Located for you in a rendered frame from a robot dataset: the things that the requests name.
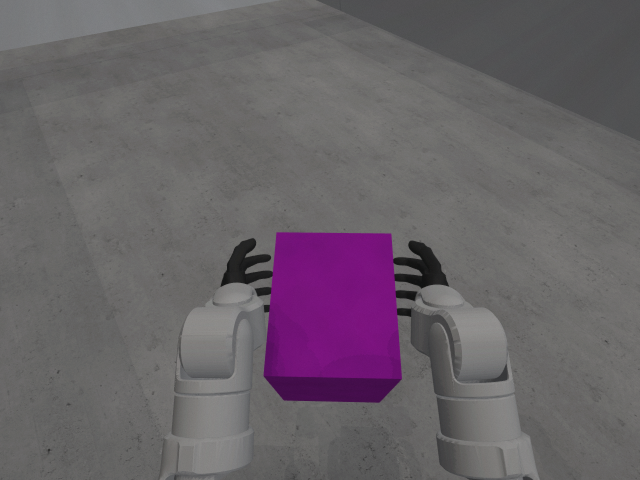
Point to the robot left hand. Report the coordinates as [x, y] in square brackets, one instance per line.
[238, 264]

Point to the robot right hand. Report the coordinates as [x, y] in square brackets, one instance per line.
[430, 268]

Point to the right robot forearm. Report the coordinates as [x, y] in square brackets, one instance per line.
[480, 437]

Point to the left robot forearm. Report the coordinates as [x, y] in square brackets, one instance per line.
[211, 436]

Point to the carton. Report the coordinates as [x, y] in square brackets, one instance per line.
[333, 327]

